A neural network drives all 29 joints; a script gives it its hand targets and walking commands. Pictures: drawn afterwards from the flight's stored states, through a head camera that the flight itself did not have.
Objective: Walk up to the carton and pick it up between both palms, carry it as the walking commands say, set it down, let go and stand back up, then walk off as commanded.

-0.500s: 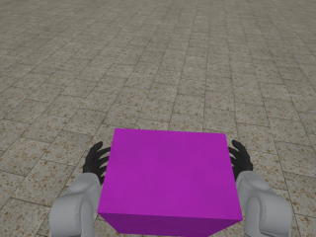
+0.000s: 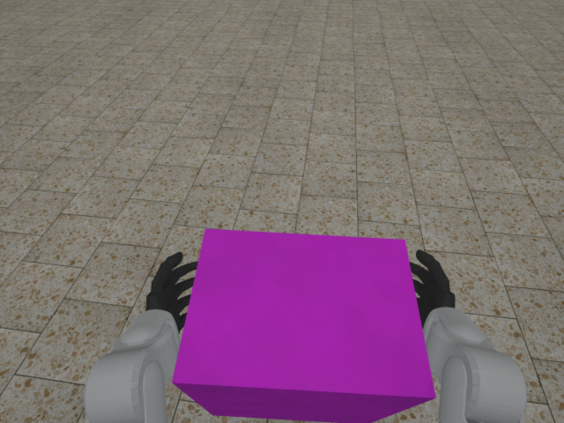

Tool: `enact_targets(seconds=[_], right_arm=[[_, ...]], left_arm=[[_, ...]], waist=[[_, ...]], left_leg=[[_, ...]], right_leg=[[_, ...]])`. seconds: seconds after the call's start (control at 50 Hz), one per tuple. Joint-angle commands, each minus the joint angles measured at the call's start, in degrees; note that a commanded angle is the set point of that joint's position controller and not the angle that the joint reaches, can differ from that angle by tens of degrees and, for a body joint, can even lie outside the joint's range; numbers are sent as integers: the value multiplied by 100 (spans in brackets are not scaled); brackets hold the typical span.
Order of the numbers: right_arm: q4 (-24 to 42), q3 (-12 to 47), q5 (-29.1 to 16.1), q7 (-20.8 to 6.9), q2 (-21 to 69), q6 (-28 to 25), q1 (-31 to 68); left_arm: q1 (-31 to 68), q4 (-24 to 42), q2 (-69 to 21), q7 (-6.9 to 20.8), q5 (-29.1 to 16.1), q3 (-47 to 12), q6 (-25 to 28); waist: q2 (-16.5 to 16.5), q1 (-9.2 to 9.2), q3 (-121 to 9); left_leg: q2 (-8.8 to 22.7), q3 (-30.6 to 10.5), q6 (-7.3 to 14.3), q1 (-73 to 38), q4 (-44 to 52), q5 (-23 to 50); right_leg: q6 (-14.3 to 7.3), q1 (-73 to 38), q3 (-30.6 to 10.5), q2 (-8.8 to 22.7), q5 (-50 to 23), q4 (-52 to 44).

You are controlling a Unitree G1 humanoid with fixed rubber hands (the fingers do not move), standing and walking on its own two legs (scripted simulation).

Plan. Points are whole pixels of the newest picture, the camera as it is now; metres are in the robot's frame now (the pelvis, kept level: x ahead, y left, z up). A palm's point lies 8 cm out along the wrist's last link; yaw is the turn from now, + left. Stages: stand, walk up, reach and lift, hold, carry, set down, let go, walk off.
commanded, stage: carry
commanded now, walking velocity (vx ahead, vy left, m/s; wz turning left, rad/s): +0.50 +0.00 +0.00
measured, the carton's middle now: (296, 338) +0.23 -0.01 +0.03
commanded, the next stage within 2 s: none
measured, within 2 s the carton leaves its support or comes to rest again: neither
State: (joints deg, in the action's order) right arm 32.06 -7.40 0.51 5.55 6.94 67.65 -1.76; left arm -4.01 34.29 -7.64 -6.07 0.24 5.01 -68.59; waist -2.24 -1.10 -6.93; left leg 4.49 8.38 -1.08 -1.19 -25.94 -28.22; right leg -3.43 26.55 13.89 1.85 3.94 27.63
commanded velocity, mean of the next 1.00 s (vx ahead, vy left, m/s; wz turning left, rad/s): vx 0.50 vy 0.00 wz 0.00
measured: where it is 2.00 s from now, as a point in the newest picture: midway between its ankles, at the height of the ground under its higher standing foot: (282, 200)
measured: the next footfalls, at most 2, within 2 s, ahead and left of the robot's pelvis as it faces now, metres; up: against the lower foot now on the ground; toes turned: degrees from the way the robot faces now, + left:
left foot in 0.44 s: +0.45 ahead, +0.12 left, +0.00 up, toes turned +11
right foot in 0.96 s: +0.83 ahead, -0.08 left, +0.00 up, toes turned -12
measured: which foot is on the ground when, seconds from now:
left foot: down 0.00-0.00, up 0.02-0.42, down 0.44-0.98, up 1.00-1.00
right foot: down 0.00-0.46, up 0.48-0.94, down 0.96-1.00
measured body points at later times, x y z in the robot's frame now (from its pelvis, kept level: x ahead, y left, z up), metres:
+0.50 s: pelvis +0.33 +0.03 +0.00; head +0.33 +0.04 +0.45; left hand +0.57 +0.20 +0.08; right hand +0.57 -0.13 +0.08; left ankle +0.41 +0.11 -0.72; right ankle +0.12 -0.09 -0.68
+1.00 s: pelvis +0.67 +0.00 -0.01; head +0.67 +0.00 +0.44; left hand +0.91 +0.17 +0.08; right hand +0.92 -0.16 +0.08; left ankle +0.43 +0.11 -0.69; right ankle +0.79 -0.07 -0.72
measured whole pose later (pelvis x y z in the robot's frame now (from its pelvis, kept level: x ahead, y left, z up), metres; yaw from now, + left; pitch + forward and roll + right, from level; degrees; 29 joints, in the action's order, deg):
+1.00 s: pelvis +0.67 +0.00 -0.01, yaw +2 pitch +3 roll -2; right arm 34.0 -7.8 1.1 4.7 6.8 67.1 -2.7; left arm -3.2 34.3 -7.6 -5.9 0.4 4.0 -68.0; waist -2.1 0.2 -4.2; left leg 5.6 6.9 -0.2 -0.7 -39.5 -27.4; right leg -5.9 29.3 15.8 1.2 5.7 32.1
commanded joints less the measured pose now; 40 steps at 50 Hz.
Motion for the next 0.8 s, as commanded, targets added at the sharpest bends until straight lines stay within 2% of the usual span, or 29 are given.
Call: enact_targets(seconds=[0.0, 0.02, 0.04, 0.06, 0.08, 0.1, 0.12, 0.16, 0.24, 0.32, 0.38, 0.4, 0.42, 0.44, 0.46, 0.48, 0.5, 0.52, 0.54, 0.56, 0.58, 0.62, 0.7, 0.78], right_arm=[[755, 4230, -1378, -566, 3456, 192, 2078], [607, 4237, -1390, -596, 3614, 179, 2140], [506, 4235, -1443, -636, 3824, 129, 2227], [343, 4220, -1429, -677, 4017, 87, 2193], [199, 4180, -1400, -713, 4196, 29, 2121], [196, 4188, -1356, -731, 4319, -43, 2030], [203, 4190, -1306, -725, 4380, -93, 1959], [202, 4200, -1197, -675, 4347, -152, 1882], [332, 4278, -1152, -604, 4160, -149, 1804], [520, 4307, -1197, -563, 3947, -50, 1812], [574, 4256, -1213, -550, 3782, 29, 1832], [517, 4225, -1212, -552, 3746, 50, 1778], [398, 4175, -1202, -550, 3712, 65, 1640], [318, 4123, -1203, -556, 3642, 70, 1549], [245, 4074, -1223, -590, 3656, 50, 1513], [436, 4130, -1370, -618, 3840, 20, 1670], [595, 4174, -1446, -653, 3984, -13, 1860], [562, 4237, -1458, -689, 4186, -52, 2016], [507, 4355, -1499, -734, 4421, -95, 2106], [471, 4392, -1557, -787, 4598, -142, 2091], [447, 4386, -1580, -836, 4635, -186, 2077], [440, 4318, -1554, -874, 4442, -217, 1959], [443, 4178, -1478, -888, 4014, -185, 1777], [487, 4079, -1364, -809, 3716, -110, 1640]], left_arm=[[1913, 200, -3376, 471, -1209, -3710, 10], [1953, 215, -3564, 515, -1331, -3778, 35], [2205, 272, -3794, 551, -1405, -3904, 69], [2349, 316, -3987, 590, -1428, -4011, 102], [2496, 360, -4142, 644, -1492, -4109, 156], [2533, 411, -4265, 702, -1538, -4208, 212], [2491, 438, -4291, 748, -1553, -4236, 246], [2337, 352, -4165, 795, -1537, -4203, 257], [2187, 480, -3834, 806, -1508, -4143, 249], [2081, 581, -3565, 756, -1441, -4027, 154], [2012, 618, -3387, 704, -1397, -4003, 69], [2011, 618, -3324, 683, -1382, -4003, 41], [2037, 622, -3236, 665, -1343, -4005, 11], [2141, 638, -3122, 653, -1287, -4011, -22], [2109, 816, -3278, 657, -1312, -4135, -46], [2134, 794, -3450, 680, -1409, -4190, -18], [2142, 602, -3698, 698, -1438, -4186, 7], [2153, 454, -3913, 729, -1412, -4183, 41], [2165, 416, -4104, 751, -1351, -4196, 116], [2128, 408, -4289, 759, -1318, -4219, 200], [2110, 386, -4369, 749, -1266, -4228, 263], [1971, 321, -4316, 689, -1155, -4180, 316], [1917, 386, -4018, 574, -1088, -4147, 291], [2014, 449, -3771, 532, -1120, -4132, 167]], waist=[[2181, 325, -1571], [1724, 285, -1563], [1002, 245, -1519], [419, 216, -1409], [308, 204, -1221], [383, 182, -1109], [580, 178, -979], [882, 194, -738], [926, 250, -357], [1088, 288, -109], [1177, 288, -122], [1097, 202, -297], [857, 70, -684], [326, -135, -1034], [-1641, -160, -1554], [-1467, -15, -1512], [-772, 6, -1448], [-78, 30, -1312], [186, 59, -1229], [76, 69, -1233], [-81, 61, -1165], [-378, 30, -914], [-620, 3, -478], [-642, -45, 13]], left_leg=[[-635, 73, 118, 3752, -3853, 466], [-418, -634, 230, 4288, -4772, 88], [-154, -937, 261, 4357, -4933, 391], [107, -1037, 232, 4228, -4601, 775], [248, -1002, 180, 4038, -4190, 972], [279, -866, 140, 3710, -3721, 1069], [225, -708, 125, 3463, -3255, 1121], [125, -471, 108, 3447, -2553, 1386], [11, -59, 104, 3601, -1494, 2117], [-113, 197, 175, 3303, -790, 2397], [-308, 392, 300, 2744, -437, 2243], [-436, 577, 340, 2063, -145, 2302], [-571, 692, 400, 921, -45, 2155], [12, -343, 635, -370, 44, 1435], [1684, -3364, 1433, -1231, 971, 676], [2005, -4139, 1567, -1316, 1363, 1533], [1901, -3438, 1430, -1109, 1131, 2618], [1774, -2764, 1254, -645, 1066, 3269], [1618, -2233, 1053, -310, 1110, 3451], [1460, -1787, 878, -204, 1161, 3396], [1365, -1486, 816, -99, 1257, 3349], [1224, -1077, 810, -19, 1476, 3427], [1003, -507, 789, -382, 1570, 3940], [926, -225, 807, -517, 1634, 4339]], right_leg=[[-1120, -4402, -3974, 2143, 1445, -1265], [-1237, -4162, -4127, 2261, 876, -1293], [-1144, -3810, -3713, 2216, 390, -1265], [-918, -3408, -3235, 2112, 400, -1432], [-713, -3083, -2753, 1973, 354, -1547], [-541, -2767, -2215, 1797, 200, -1606], [-462, -2502, -1873, 1690, 180, -1717], [-497, -2448, -1583, 1606, 257, -1990], [-391, -2703, -926, 1314, -276, -1922], [-240, -2819, -586, 1242, -1109, -1602], [-77, -2922, -419, 1275, -1706, -1042], [60, -2794, -183, 1185, -2038, -505], [203, -2409, 64, 991, -2215, 410], [381, -1259, 2, 769, -1517, 1788], [695, 321, -110, -62, 1113, 3750], [546, 1172, -1055, -189, 2525, 4710], [421, 1304, -1449, 193, 2343, 5020], [405, 1174, -1597, 455, 1861, 4801], [405, 987, -1568, 611, 1570, 4369], [433, 815, -1483, 697, 1396, 4059], [460, 721, -1339, 677, 1266, 3756], [485, 794, -1050, 574, 967, 3181], [496, 1193, -659, 446, 274, 1951], [464, 1227, -263, 288, -60, 869]])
